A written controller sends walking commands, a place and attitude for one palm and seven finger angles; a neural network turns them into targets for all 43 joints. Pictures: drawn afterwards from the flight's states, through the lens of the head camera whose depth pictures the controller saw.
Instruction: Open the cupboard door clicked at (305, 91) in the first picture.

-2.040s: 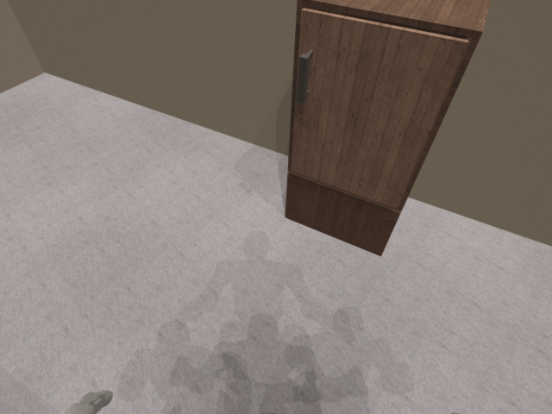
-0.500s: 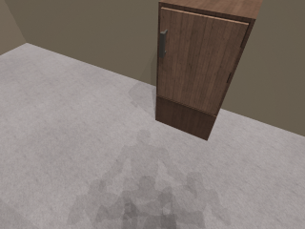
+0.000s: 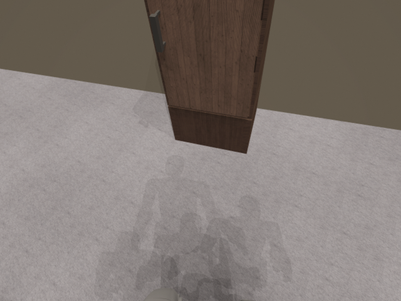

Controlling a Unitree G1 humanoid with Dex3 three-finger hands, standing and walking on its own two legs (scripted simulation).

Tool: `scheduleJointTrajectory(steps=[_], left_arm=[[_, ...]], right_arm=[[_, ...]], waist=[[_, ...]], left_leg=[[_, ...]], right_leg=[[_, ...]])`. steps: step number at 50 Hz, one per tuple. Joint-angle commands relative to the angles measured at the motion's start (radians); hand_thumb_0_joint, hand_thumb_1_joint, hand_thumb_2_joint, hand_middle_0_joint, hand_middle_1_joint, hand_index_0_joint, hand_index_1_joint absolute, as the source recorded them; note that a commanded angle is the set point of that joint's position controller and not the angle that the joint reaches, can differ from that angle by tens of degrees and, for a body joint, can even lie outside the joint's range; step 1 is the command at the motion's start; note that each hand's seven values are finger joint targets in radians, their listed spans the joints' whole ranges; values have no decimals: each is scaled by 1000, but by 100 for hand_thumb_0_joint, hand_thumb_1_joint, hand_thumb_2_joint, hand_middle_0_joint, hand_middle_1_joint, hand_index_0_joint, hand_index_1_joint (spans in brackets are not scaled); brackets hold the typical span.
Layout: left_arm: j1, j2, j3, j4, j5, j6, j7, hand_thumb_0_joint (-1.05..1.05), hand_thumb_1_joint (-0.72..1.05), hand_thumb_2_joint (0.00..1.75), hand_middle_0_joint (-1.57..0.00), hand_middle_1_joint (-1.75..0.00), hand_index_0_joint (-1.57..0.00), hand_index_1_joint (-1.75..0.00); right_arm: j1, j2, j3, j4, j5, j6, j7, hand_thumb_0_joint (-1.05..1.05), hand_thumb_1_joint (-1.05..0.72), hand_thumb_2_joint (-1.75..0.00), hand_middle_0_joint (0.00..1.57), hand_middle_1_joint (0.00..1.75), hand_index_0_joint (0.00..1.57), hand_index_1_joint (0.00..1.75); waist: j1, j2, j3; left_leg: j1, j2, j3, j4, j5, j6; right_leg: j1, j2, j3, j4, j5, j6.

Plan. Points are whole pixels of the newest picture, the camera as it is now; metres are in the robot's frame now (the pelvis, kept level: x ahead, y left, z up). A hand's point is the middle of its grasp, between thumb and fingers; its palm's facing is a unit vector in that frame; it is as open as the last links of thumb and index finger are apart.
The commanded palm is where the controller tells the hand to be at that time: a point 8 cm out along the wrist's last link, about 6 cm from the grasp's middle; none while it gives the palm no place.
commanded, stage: turn to face it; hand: left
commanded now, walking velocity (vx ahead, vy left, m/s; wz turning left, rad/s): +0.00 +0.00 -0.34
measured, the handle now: (159, 31) +1.04 +0.26 +0.00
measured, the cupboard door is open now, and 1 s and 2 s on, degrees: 0 0 0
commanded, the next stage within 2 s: take the last steps up to it in 0.36 s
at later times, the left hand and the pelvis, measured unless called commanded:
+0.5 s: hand out of the picture +0.06 +0.24 -0.16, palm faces -0.07 -0.98 -0.21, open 7.4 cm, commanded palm none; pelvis -0.01 +0.05 +0.01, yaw -9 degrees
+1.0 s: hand (118, 286) +0.16 +0.22 -0.14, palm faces -0.12 -0.97 -0.19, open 7.3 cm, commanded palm none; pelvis +0.05 +0.06 +0.01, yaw -8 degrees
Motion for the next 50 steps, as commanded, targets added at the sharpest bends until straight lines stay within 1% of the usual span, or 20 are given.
scheduleJointTrajectory(steps=[1,4,10,17,20,22,23,25,26,27,29,31,38,41,44,45,46,47,48,50], left_arm=[[15,206,59,-77,-6,-24,24,0,90,90,-20,-30,-20,-30],[34,182,59,-69,-8,-33,28,0,90,90,-20,-30,-20,-30],[101,161,63,-40,-2,-31,30,0,90,90,-20,-30,-20,-30],[81,181,69,-37,11,-23,30,0,90,90,-20,-30,-20,-30],[41,195,72,-46,9,-17,28,0,90,90,-20,-30,-20,-30],[7,184,70,-49,-1,-13,27,0,90,90,-20,-30,-20,-30],[-2,154,63,-56,-4,-12,26,0,90,90,-20,-30,-20,-30],[17,80,45,-62,-6,-14,17,0,90,90,-20,-30,-20,-30],[-3,96,50,-61,2,-14,15,0,90,90,-20,-30,-20,-30],[1,114,53,-36,17,-8,13,0,90,90,-20,-30,-20,-30],[23,102,52,-13,20,-16,-1,0,90,90,-20,-30,-20,-30],[30,77,41,0,15,-23,-9,0,90,90,-20,-30,-20,-30],[-110,45,23,-36,13,-38,-11,0,90,90,-20,-30,-20,-30],[-111,22,20,-35,10,-43,-8,0,90,90,-20,-30,-20,-30],[-14,19,28,5,8,-54,-2,0,90,90,-20,-30,-20,-30],[61,38,35,35,9,-62,3,0,90,90,-20,-30,-20,-30],[163,100,48,70,15,-75,13,0,90,90,-20,-30,-20,-30],[276,196,73,98,15,-84,23,0,90,90,-20,-30,-20,-30],[304,213,75,110,-4,-76,28,0,90,90,-20,-30,-20,-30],[193,148,66,99,-4,-86,32,0,90,90,-20,-30,-20,-30]], right_arm=[[-31,-110,-33,-87,-3,-31,-7,0,-90,-90,20,30,20,30],[22,-85,-29,-60,-5,-30,-9,0,-90,-90,20,30,20,30],[-7,-69,-22,-66,-8,-30,-18,0,-90,-90,20,30,20,30],[-13,-53,-13,-77,3,-43,-20,0,-90,-90,20,30,20,30],[54,-42,-10,-63,9,-52,-22,0,-90,-90,20,30,20,30],[129,-44,-9,-41,11,-63,-27,0,-90,-90,20,30,20,30],[168,-62,-9,-30,12,-73,-28,0,-90,-90,20,30,20,30],[151,-173,-22,-48,-11,-73,-21,0,-90,-90,20,30,20,30],[120,-164,-14,-63,-16,-71,-18,0,-90,-90,20,30,20,30],[105,-123,-3,-54,-14,-77,-19,0,-90,-90,20,30,20,30],[120,-97,5,-46,-14,-82,-17,0,-90,-90,20,30,20,30],[162,-87,5,-24,-11,-91,-15,0,-90,-90,20,30,20,30],[337,-50,4,53,-14,-105,-17,0,-90,-90,20,30,20,30],[349,-53,4,73,-16,-104,-15,0,-90,-90,20,30,20,30],[335,-38,10,85,-12,-102,-12,0,-90,-90,20,30,20,30],[320,-30,10,86,-6,-105,-10,0,-90,-90,20,30,20,30],[323,3,14,78,4,-112,-2,0,-90,-90,20,30,20,30],[317,37,16,45,3,-117,1,0,-90,-90,20,30,20,30],[260,-39,-3,22,-17,-105,4,0,-90,-90,20,30,20,30],[218,-8,-9,35,-21,-89,18,0,-90,-90,20,30,20,30]], waist=[[-4,-172,-84],[-16,-130,-171],[10,-134,-182],[15,-167,-150],[-12,-187,-159],[-48,-174,-167],[-65,-99,-176],[-51,260,-107],[-44,182,-55],[-30,201,-24],[-14,104,-2],[-15,88,2],[-74,64,17],[-65,70,-6],[-11,38,-53],[25,-12,-82],[62,-135,-148],[95,-353,-185],[96,-242,-128],[58,-221,3]], left_leg=[[-171,2,-97,222,114,0],[-164,-6,-88,187,170,-13],[-181,-19,-90,89,144,-23],[-42,-35,-71,-161,68,2],[67,-54,-53,-318,105,19],[230,-58,-42,-505,238,29],[324,-9,-74,-586,268,39],[292,291,-434,-786,62,179],[155,316,-447,-834,-69,227],[124,244,-409,-864,-110,194],[148,184,-324,-837,-52,191],[201,138,-248,-822,39,194],[295,165,-281,-801,192,269],[254,158,-268,-770,244,271],[157,104,-202,-656,308,228],[80,62,-157,-566,281,192],[-80,6,-80,-405,202,145],[-286,-83,7,-143,-25,88],[-328,-48,-41,14,-68,74],[-333,18,-65,129,75,65]], right_leg=[[112,-270,417,-425,307,-62],[215,-228,342,-388,415,-51],[280,-223,373,-387,456,-79],[182,-232,439,-400,421,-138],[136,-209,433,-385,407,-116],[44,-165,400,-345,329,-62],[-30,-113,340,-285,232,-22],[-217,54,96,10,-163,71],[-175,19,96,148,-152,80],[-187,7,103,225,-98,81],[-231,-16,60,337,-44,71],[-256,-40,18,348,6,75],[-239,-110,-49,108,-31,86],[-118,-99,-75,-8,-42,81],[122,-72,-105,-189,59,73],[273,-97,-83,-281,116,65],[500,-248,72,-343,42,22],[650,-517,421,-462,-73,-79],[541,-593,501,-540,-126,-120],[326,-516,395,-581,-233,-93]])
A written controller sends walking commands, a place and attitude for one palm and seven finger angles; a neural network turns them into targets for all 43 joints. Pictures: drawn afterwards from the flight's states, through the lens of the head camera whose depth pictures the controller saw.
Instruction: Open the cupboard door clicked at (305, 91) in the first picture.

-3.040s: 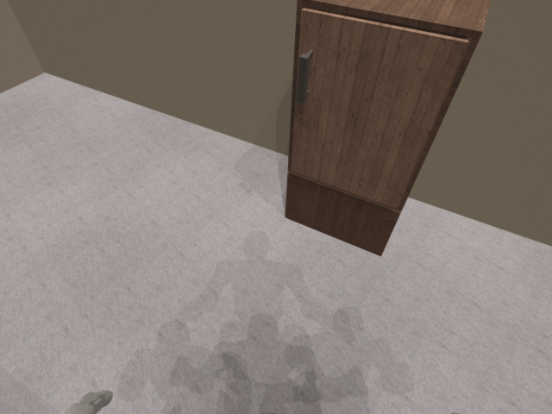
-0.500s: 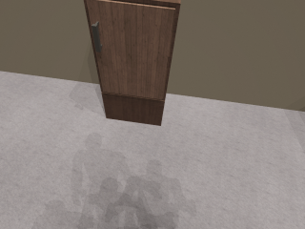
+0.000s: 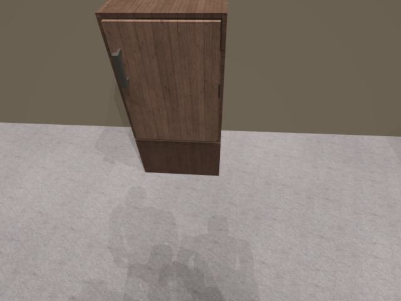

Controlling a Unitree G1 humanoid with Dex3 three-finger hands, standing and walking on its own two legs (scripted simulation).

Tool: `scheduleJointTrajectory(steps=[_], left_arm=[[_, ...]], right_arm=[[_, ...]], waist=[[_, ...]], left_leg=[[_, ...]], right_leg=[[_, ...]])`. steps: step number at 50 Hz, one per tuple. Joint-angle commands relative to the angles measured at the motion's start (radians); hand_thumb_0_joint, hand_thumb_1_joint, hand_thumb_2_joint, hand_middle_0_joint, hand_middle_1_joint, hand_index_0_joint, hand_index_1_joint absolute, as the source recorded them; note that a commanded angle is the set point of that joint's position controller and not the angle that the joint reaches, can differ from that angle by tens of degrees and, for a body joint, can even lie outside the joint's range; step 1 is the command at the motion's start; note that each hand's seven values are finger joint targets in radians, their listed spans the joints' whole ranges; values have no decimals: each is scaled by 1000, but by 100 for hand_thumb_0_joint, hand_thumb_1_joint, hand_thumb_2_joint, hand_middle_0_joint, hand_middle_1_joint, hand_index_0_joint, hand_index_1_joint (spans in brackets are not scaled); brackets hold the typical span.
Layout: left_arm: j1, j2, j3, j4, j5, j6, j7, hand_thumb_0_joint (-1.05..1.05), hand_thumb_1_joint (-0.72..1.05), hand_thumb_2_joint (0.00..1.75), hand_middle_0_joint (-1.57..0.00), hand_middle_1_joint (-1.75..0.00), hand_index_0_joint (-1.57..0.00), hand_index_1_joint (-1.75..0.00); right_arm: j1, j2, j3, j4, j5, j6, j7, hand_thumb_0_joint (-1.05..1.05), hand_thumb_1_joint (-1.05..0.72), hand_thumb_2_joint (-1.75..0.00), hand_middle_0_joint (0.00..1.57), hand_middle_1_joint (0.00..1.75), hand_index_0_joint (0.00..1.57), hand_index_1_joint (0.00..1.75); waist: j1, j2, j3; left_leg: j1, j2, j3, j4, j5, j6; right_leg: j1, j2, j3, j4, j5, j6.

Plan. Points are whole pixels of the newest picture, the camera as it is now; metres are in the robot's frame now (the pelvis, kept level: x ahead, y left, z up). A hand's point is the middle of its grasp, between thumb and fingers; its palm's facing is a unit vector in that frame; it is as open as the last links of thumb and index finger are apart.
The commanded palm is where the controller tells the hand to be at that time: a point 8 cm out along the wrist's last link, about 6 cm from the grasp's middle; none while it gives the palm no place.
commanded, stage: take the last steps up to it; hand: left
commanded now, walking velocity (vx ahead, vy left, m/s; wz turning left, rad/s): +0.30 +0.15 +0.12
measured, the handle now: (122, 68) +0.94 +0.34 -0.01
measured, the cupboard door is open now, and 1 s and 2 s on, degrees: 0 0 0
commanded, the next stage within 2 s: come to a stop and stand still in 0.86 s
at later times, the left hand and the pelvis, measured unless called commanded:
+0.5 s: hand out of the picture +0.10 +0.32 -0.19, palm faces +0.13 -0.98 -0.17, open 7.4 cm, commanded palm none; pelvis +0.16 +0.14 -0.01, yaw +2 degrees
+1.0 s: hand (111, 195) +0.45 +0.30 -0.17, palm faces -0.07 -0.98 -0.16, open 7.4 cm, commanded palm none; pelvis +0.35 +0.15 -0.01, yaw -3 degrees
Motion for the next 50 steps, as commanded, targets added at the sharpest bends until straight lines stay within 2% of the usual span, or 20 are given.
scheduleJointTrajectory(steps=[1,3,5,13,16,17,18,19,20,21,23,24,27,30,37,44,46,48,49,50], left_arm=[[199,178,43,35,-2,-12,22,0,90,90,-20,-30,-20,-30],[173,126,33,35,5,-19,25,0,90,90,-20,-30,-20,-30],[169,142,29,37,6,-27,20,0,90,90,-20,-30,-20,-30],[181,213,39,60,19,-36,16,0,90,90,-20,-30,-20,-30],[170,241,52,57,23,-23,18,0,90,90,-20,-30,-20,-30],[186,219,49,61,19,-17,15,0,90,90,-20,-30,-20,-30],[239,160,38,62,8,-8,7,0,90,90,-20,-30,-20,-30],[236,115,33,25,-3,-2,2,0,90,90,-20,-30,-20,-30],[171,111,33,-2,-3,-4,3,0,90,90,-20,-30,-20,-30],[149,110,28,9,-8,-3,5,0,90,90,-20,-30,-20,-30],[128,120,40,38,-1,-5,-14,0,90,90,-20,-30,-20,-30],[140,102,38,52,5,2,-17,0,90,90,-20,-30,-20,-30],[192,73,36,65,11,31,-14,0,90,90,-20,-30,-20,-30],[156,78,42,44,12,47,-14,0,90,90,-20,-30,-20,-30],[-26,76,34,-31,9,47,-17,0,90,90,-20,-30,-20,-30],[-120,37,18,-63,6,29,-10,0,90,90,-20,-30,-20,-30],[-68,43,16,-48,7,22,-7,0,90,90,-20,-30,-20,-30],[105,80,26,8,10,5,-1,0,90,90,-20,-30,-20,-30],[226,140,41,47,13,-11,10,0,90,90,-20,-30,-20,-30],[304,220,57,68,2,-21,19,0,90,90,-20,-30,-20,-30]], right_arm=[[-152,-93,-36,-134,-10,-21,11,0,-90,-90,20,30,20,30],[-117,-44,-39,-118,-12,-3,21,0,-90,-90,20,30,20,30],[-111,-37,-40,-126,-10,9,31,0,-90,-90,20,30,20,30],[-297,-67,-41,-227,3,-11,67,0,-90,-90,20,30,20,30],[-216,-110,-48,-212,1,-32,61,0,-90,-90,20,30,20,30],[-96,-157,-59,-173,-5,-40,50,0,-90,-90,20,30,20,30],[56,-283,-88,-136,-20,-49,33,0,-90,-90,20,30,20,30],[134,-364,-103,-118,-12,-54,14,0,-90,-90,20,30,20,30],[89,-359,-94,-117,-2,-44,-1,0,-90,-90,20,30,20,30],[3,-308,-84,-126,1,-48,-12,0,-90,-90,20,30,20,30],[-157,-193,-47,-172,1,-65,-15,0,-90,-90,20,30,20,30],[-180,-168,-41,-172,-1,-72,-15,0,-90,-90,20,30,20,30],[-193,-123,-29,-149,5,-83,-20,0,-90,-90,20,30,20,30],[-172,-109,-32,-135,4,-88,-24,0,-90,-90,20,30,20,30],[-72,-111,-35,-77,0,-90,-28,0,-90,-90,20,30,20,30],[21,-94,-24,-17,-9,-74,-32,0,-90,-90,20,30,20,30],[19,-99,-22,-12,-6,-68,-33,0,-90,-90,20,30,20,30],[-15,-101,-22,-15,7,-67,-31,0,-90,-90,20,30,20,30],[-22,-76,-18,-33,18,-70,-28,0,-90,-90,20,30,20,30],[-6,-37,-13,-63,27,-73,-29,0,-90,-90,20,30,20,30]], waist=[[94,-180,145],[53,-127,173],[33,-161,164],[45,-237,189],[7,-196,109],[-40,-88,28],[-86,215,-95],[-101,454,-166],[-91,348,-140],[-68,349,-156],[-6,74,-71],[15,41,-33],[58,67,4],[66,7,47],[29,-34,106],[-11,26,121],[13,38,86],[95,2,1],[132,-95,-98],[126,-243,-198]], left_leg=[[-465,134,-67,326,90,-28],[-418,147,-43,313,165,-47],[-390,152,-6,279,232,-69],[-244,153,66,-54,309,-63],[-32,127,85,-177,228,-42],[148,100,89,-237,215,-39],[326,203,-48,-298,179,-22],[404,408,-397,-471,189,39],[359,441,-431,-537,163,76],[333,430,-378,-539,189,56],[176,370,-209,-509,290,62],[86,338,-148,-531,322,51],[32,300,-71,-602,304,55],[60,320,-68,-649,312,92],[211,335,-37,-639,460,145],[255,314,38,-512,751,119],[245,300,68,-419,886,101],[154,256,114,-191,915,49],[-29,194,144,10,714,1],[-217,52,151,274,-43,-54]], right_leg=[[140,-385,447,-432,-255,-129],[51,-324,269,-427,-106,-95],[16,-283,151,-437,-27,-72],[-28,-260,39,-398,13,-43],[-27,-267,27,-233,48,-43],[-50,-213,-20,-33,110,-24],[-141,-93,-75,288,-65,7],[-346,41,-38,615,-382,33],[-412,7,96,751,-333,-1],[-432,-41,127,822,-238,-10],[-395,-96,127,799,-59,-9],[-347,-99,124,761,-21,-2],[-319,-81,122,698,49,11],[-390,-81,142,648,97,24],[-455,-83,105,382,92,29],[-314,-13,23,158,25,-15],[-198,29,-11,89,17,-33],[72,43,-7,-43,169,-49],[306,-109,167,-26,478,-104],[481,-371,479,-74,1002,-243]])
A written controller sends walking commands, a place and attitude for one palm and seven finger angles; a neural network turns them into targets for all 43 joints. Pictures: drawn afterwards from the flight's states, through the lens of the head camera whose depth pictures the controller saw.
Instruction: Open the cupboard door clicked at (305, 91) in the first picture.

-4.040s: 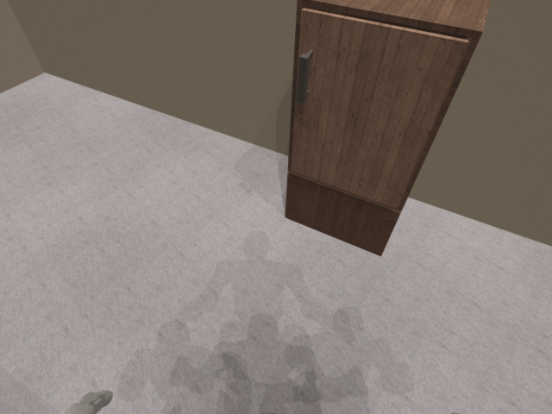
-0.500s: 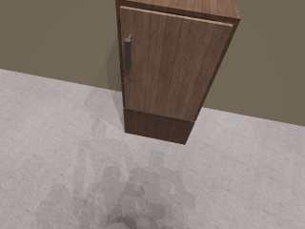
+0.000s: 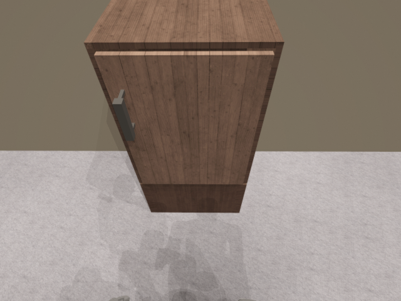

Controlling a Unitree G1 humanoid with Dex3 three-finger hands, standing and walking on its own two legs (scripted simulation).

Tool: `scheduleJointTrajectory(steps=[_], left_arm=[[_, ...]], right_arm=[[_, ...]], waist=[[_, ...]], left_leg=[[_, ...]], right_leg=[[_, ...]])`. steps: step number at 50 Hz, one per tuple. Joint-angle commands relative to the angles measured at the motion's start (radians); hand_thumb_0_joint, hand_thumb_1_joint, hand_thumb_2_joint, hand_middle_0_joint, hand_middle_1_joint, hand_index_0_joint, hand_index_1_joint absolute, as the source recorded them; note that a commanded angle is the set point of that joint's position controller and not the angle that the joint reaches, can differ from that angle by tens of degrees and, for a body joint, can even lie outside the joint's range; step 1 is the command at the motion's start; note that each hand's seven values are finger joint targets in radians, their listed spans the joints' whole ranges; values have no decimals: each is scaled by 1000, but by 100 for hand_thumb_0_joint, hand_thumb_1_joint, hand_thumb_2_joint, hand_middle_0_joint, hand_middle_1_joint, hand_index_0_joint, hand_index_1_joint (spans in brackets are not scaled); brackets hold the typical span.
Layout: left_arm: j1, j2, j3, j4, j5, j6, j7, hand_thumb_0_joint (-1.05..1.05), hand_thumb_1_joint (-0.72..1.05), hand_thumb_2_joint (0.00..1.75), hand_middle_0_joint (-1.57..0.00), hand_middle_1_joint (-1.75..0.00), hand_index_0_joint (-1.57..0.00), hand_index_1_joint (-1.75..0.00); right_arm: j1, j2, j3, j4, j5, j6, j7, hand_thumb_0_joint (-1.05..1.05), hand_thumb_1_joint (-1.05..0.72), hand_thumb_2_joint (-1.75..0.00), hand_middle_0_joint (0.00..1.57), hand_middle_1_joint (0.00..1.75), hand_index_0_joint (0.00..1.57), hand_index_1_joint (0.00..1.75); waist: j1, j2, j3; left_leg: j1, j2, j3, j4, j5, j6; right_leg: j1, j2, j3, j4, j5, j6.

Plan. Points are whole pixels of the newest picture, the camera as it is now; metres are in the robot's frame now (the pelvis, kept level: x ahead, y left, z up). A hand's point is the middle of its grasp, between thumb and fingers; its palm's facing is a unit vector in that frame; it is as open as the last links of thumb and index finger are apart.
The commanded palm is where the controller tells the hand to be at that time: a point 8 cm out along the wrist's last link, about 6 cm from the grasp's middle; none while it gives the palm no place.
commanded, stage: come to a stop and stand still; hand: left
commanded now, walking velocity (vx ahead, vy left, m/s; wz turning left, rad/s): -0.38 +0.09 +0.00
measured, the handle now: (126, 115) +0.59 +0.22 +0.00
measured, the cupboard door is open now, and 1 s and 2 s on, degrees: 0 0 0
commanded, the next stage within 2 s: look again from close up in 1.50 s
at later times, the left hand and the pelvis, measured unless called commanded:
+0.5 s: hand out of the picture +0.07 +0.27 -0.18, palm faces +0.10 -0.97 -0.20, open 7.4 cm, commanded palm none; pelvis +0.02 +0.07 +0.01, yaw +1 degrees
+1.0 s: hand out of the picture -0.02 +0.20 -0.15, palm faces +0.03 -0.97 -0.23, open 7.4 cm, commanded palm none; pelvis -0.03 +0.02 +0.02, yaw +0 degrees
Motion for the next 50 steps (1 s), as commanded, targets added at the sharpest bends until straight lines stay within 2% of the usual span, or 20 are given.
scheduleJointTrajectory(steps=[1,5,8,13,17,18,19,20,21,22,24,28,31,39,43,46,47,48,49,50], left_arm=[[341,236,40,50,-22,-35,33,0,90,90,-20,-30,-20,-30],[108,154,29,-14,-3,-7,59,0,90,90,-20,-30,-20,-30],[63,187,46,-34,0,12,62,0,90,90,-20,-30,-20,-30],[27,221,58,-66,2,33,49,0,90,90,-20,-30,-20,-30],[2,226,60,-84,-1,49,41,0,90,90,-20,-30,-20,-30],[16,200,54,-86,-5,56,39,0,90,90,-20,-30,-20,-30],[77,139,40,-93,-16,65,36,0,90,90,-20,-30,-20,-30],[79,124,33,-100,-18,73,40,0,90,90,-20,-30,-20,-30],[83,152,41,-101,-14,81,40,0,90,90,-20,-30,-20,-30],[86,156,50,-84,-3,90,38,0,90,90,-20,-30,-20,-30],[130,191,60,-55,2,84,20,0,90,90,-20,-30,-20,-30],[186,198,62,-25,1,86,5,0,90,90,-20,-30,-20,-30],[188,191,63,-27,0,93,4,0,90,90,-20,-30,-20,-30],[186,150,38,-9,-3,92,-4,0,90,90,-20,-30,-20,-30],[227,113,14,20,-14,79,3,0,90,90,-20,-30,-20,-30],[351,98,11,79,-18,65,13,0,90,90,-20,-30,-20,-30],[373,120,14,89,-11,59,20,0,90,90,-20,-30,-20,-30],[344,174,15,81,-4,47,29,0,90,90,-20,-30,-20,-30],[267,217,17,53,-3,45,34,0,90,90,-20,-30,-20,-30],[183,219,14,19,-1,50,38,0,90,90,-20,-30,-20,-30]], right_arm=[[8,-111,-20,-83,26,-3,-24,0,-90,-90,20,30,20,30],[-76,-55,-26,-98,19,63,-24,0,-90,-90,20,30,20,30],[-78,-59,-37,-116,13,90,-13,0,-90,-90,20,30,20,30],[-163,-109,-53,-186,11,97,-5,0,-90,-90,20,30,20,30],[-143,-139,-58,-195,10,80,-2,0,-90,-90,20,30,20,30],[-114,-163,-59,-189,8,69,0,0,-90,-90,20,30,20,30],[-119,-256,-72,-204,-4,55,-2,0,-90,-90,20,30,20,30],[-146,-323,-80,-235,-9,55,-10,0,-90,-90,20,30,20,30],[-203,-331,-76,-257,-14,58,-17,0,-90,-90,20,30,20,30],[-252,-297,-70,-263,-13,52,-29,0,-90,-90,20,30,20,30],[-315,-267,-51,-284,-14,50,-34,0,-90,-90,20,30,20,30],[-255,-257,-51,-262,-2,43,-39,0,-90,-90,20,30,20,30],[-195,-254,-59,-236,-2,42,-42,0,-90,-90,20,30,20,30],[-142,-257,-72,-185,-9,50,-28,0,-90,-90,20,30,20,30],[-152,-265,-75,-158,-15,59,-16,0,-90,-90,20,30,20,30],[-170,-245,-73,-136,-8,69,-11,0,-90,-90,20,30,20,30],[-158,-205,-69,-130,-1,71,-9,0,-90,-90,20,30,20,30],[-141,-142,-53,-125,12,74,-6,0,-90,-90,20,30,20,30],[-164,-98,-38,-142,10,78,-1,0,-90,-90,20,30,20,30],[-174,-119,-43,-147,1,87,2,0,-90,-90,20,30,20,30]], waist=[[127,-96,-265],[54,-30,-67],[47,-94,-87],[51,-198,-117],[16,-212,-133],[2,-107,-152],[13,191,-157],[3,314,-135],[18,196,-100],[36,219,-64],[61,156,-35],[50,110,-99],[29,117,-121],[8,181,-80],[23,213,-58],[78,145,-56],[80,72,-49],[66,-87,-24],[54,-237,61],[44,-192,93]], left_leg=[[-391,20,-219,612,-154,-40],[-361,55,-278,532,-64,-50],[-382,32,-246,428,-31,-72],[-371,13,-237,365,34,-83],[-212,9,-206,78,254,-74],[-108,53,-235,-45,398,-64],[-80,256,-468,-149,633,1],[-208,404,-646,-235,747,100],[-312,426,-607,-258,570,152],[-339,363,-574,-298,450,111],[-286,299,-508,-287,325,78],[-148,260,-439,-308,274,35],[-85,280,-464,-333,220,38],[-127,253,-458,-403,18,59],[-208,218,-441,-422,-23,65],[-318,156,-352,-381,-35,6],[-361,110,-304,-312,-27,-27],[-417,48,-250,-152,13,-54],[-419,10,-216,-20,42,-60],[-374,5,-246,127,29,-51]], right_leg=[[511,-422,424,-153,1056,-270],[148,-318,234,-213,836,-179],[181,-285,156,-202,779,-155],[174,-259,134,-176,698,-139],[114,-201,110,-93,421,-65],[53,-161,88,-9,221,-19],[-66,-35,26,145,-166,54],[-76,53,93,355,-449,79],[-37,25,187,468,-415,61],[-79,26,223,517,-343,61],[-146,32,227,587,-219,73],[-164,32,227,582,-109,99],[-159,29,230,530,-116,106],[-33,15,127,246,-219,87],[111,45,56,23,-282,57],[315,62,14,-247,-103,42],[361,20,57,-335,-90,34],[314,-136,247,-444,-274,-7],[117,-266,392,-568,-505,-58],[-39,-297,402,-591,-544,-81]])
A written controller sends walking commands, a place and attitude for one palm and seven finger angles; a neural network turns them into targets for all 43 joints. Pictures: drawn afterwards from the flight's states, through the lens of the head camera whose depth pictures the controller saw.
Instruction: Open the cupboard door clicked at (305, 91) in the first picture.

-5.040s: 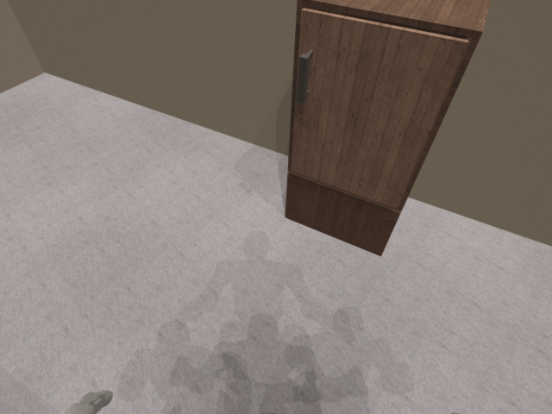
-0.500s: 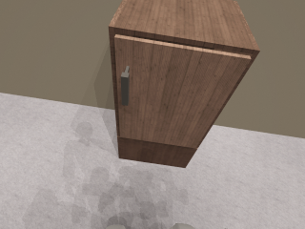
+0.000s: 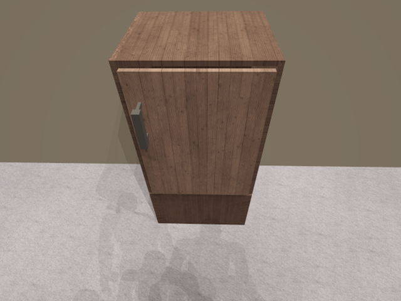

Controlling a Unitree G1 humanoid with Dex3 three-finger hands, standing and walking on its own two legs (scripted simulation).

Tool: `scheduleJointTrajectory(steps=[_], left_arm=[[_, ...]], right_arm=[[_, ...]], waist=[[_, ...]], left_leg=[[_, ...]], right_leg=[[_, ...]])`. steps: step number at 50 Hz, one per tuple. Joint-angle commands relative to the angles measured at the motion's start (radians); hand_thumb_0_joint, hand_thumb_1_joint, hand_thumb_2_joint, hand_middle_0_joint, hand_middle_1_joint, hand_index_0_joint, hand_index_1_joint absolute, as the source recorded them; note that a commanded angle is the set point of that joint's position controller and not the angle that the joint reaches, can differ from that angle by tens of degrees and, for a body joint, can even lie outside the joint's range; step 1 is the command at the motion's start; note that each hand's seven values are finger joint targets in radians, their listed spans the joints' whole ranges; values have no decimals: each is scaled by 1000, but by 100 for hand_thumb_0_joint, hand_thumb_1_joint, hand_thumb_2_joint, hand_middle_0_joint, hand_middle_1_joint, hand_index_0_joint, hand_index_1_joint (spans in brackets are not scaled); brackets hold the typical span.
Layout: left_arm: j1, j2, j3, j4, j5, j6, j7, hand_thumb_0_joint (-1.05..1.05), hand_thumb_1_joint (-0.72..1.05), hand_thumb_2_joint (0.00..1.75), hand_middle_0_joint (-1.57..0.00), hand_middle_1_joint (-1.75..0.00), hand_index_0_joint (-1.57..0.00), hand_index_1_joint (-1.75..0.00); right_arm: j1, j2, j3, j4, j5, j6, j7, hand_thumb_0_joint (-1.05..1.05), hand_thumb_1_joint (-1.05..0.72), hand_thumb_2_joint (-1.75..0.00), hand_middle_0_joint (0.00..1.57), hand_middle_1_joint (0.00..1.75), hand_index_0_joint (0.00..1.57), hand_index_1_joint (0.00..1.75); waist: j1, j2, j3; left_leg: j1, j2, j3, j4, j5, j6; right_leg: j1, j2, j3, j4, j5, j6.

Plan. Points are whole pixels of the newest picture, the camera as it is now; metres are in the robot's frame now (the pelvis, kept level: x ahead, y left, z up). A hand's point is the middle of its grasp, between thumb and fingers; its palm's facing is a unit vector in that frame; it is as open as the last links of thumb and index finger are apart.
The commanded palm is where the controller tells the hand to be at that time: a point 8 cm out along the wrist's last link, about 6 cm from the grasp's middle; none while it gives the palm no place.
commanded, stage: come to a stop and stand still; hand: left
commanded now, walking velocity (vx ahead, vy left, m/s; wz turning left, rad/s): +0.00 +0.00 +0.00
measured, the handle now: (141, 125) +0.61 +0.21 -0.02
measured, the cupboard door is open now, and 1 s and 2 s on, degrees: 0 0 0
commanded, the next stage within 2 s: look again from close up in 0.50 s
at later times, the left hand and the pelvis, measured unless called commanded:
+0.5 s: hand out of the picture -0.04 +0.08 -0.18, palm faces +0.14 -0.98 -0.11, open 7.4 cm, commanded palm none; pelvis +0.01 -0.04 +0.00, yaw +2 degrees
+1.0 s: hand out of the picture -0.01 +0.20 -0.17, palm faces +0.03 -0.97 -0.23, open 7.4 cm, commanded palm none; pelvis -0.03 +0.02 +0.00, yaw +0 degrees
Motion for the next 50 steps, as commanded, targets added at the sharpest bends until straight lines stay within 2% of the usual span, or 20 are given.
scheduleJointTrajectory(steps=[1,2,4,5,11,14,17,20,23,29,30,31,32,33,34,35,38,40,46,50], left_arm=[[-38,137,13,-56,3,-21,22,0,90,90,-20,-30,-20,-30],[-43,99,5,-46,-2,-29,24,0,90,90,-20,-30,-20,-30],[-33,53,-12,-33,-7,-43,21,0,90,90,-20,-30,-20,-30],[-9,45,-14,-26,-8,-50,17,0,90,90,-20,-30,-20,-30],[104,31,-12,32,-8,-61,21,0,90,90,-20,-30,-20,-30],[123,38,-8,53,-5,-63,27,0,90,90,-20,-30,-20,-30],[100,23,-13,64,-16,-62,30,0,90,90,-20,-30,-20,-30],[112,-5,-15,64,-16,-55,37,0,90,90,-20,-30,-20,-30],[106,20,-14,80,-13,-47,34,0,90,90,-20,-30,-20,-30],[98,20,-22,88,-12,-45,30,0,90,90,-20,-30,-20,-30],[170,86,-6,88,1,-79,77,0,90,90,-20,-30,-20,-30],[151,108,1,33,6,-88,71,0,90,90,-20,-30,-20,-30],[111,96,0,11,7,-87,64,0,90,90,-20,-30,-20,-30],[92,93,1,10,3,-80,62,0,90,90,-20,-30,-20,-30],[90,79,-11,-4,2,-81,53,0,90,90,-20,-30,-20,-30],[57,70,-16,-20,0,-82,44,0,90,90,-20,-30,-20,-30],[36,40,-22,-39,-1,-65,31,0,90,90,-20,-30,-20,-30],[30,45,-28,-36,-4,-57,23,0,90,90,-20,-30,-20,-30],[32,59,-32,-41,-2,-44,13,0,90,90,-20,-30,-20,-30],[23,63,-32,-44,-1,-39,12,0,90,90,-20,-30,-20,-30]], right_arm=[[-24,-27,-2,-63,-6,1,7,0,-90,-90,20,30,20,30],[4,-27,1,-39,-7,6,5,0,-90,-90,20,30,20,30],[68,-9,9,-8,-3,-5,7,0,-90,-90,20,30,20,30],[71,-5,12,-3,-1,-11,6,0,-90,-90,20,30,20,30],[2,1,20,-9,5,-24,-22,0,-90,-90,20,30,20,30],[-19,16,28,-2,13,-33,-32,0,-90,-90,20,30,20,30],[27,20,37,28,17,-43,-43,0,-90,-90,20,30,20,30],[19,2,40,43,13,-48,-53,0,-90,-90,20,30,20,30],[1,13,50,52,15,-47,-55,0,-90,-90,20,30,20,30],[-9,-3,58,41,11,-49,-53,0,-90,-90,20,30,20,30],[-72,-59,37,-35,23,-69,-32,0,-90,-90,20,30,20,30],[11,-20,35,-67,17,-51,-32,0,-90,-90,20,30,20,30],[30,-26,30,-66,13,-54,-33,0,-90,-90,20,30,20,30],[23,9,37,-81,18,-59,-27,0,-90,-90,20,30,20,30],[29,10,45,-96,16,-62,-21,0,-90,-90,20,30,20,30],[40,7,47,-93,12,-65,-16,0,-90,-90,20,30,20,30],[38,-41,52,-110,-4,-73,-12,0,-90,-90,20,30,20,30],[19,-48,59,-108,-6,-76,-14,0,-90,-90,20,30,20,30],[31,-82,65,-102,-3,-85,-15,0,-90,-90,20,30,20,30],[48,-82,66,-85,-2,-87,-17,0,-90,-90,20,30,20,30]], waist=[[8,-233,198],[0,-243,229],[-24,-157,214],[-16,-121,193],[41,-137,88],[48,-119,23],[20,-104,-14],[32,-32,2],[31,33,27],[30,7,71],[48,-106,114],[-4,-135,77],[-18,-34,52],[-9,-14,26],[-5,12,-26],[-16,4,-40],[12,14,75],[26,57,118],[46,-17,133],[45,-12,123]], left_leg=[[-87,4,-93,319,-231,6],[-93,9,-95,370,-190,9],[-95,18,-78,395,-141,3],[-105,19,-68,394,-135,-2],[-107,38,-66,298,-232,-13],[-49,32,-64,187,-248,-7],[116,38,-75,6,-9,12],[216,87,-69,36,192,35],[207,84,-68,20,213,30],[189,85,-78,-35,131,31],[62,33,34,218,-86,-4],[-14,-12,-37,278,-273,25],[-5,-12,-29,275,-269,38],[23,13,-30,240,-234,39],[68,20,-60,184,-170,38],[111,22,-70,94,-111,32],[51,83,-145,3,-95,68],[11,85,-189,-55,-92,85],[-29,96,-238,-147,-193,104],[-9,103,-260,-174,-206,108]], right_leg=[[-315,-278,296,-404,-378,-85],[-315,-237,244,-387,-288,-63],[-236,-181,149,-320,-91,-60],[-177,-170,120,-285,4,-66],[54,-215,161,-158,509,-87],[135,-218,174,-90,744,-83],[92,-173,142,-53,740,-14],[14,-125,120,-90,648,57],[35,-120,107,-95,608,55],[37,-119,106,-130,497,40],[-11,-165,187,-102,1119,170],[78,-194,181,-78,1235,185],[86,-189,131,-51,1229,138],[64,-186,96,-34,1054,49],[47,-181,105,-23,739,-53],[9,-165,111,-25,490,-79],[-107,-89,106,-63,46,-49],[-98,-66,99,-23,37,-42],[-71,-55,71,19,29,-30],[-89,-55,62,40,28,-28]])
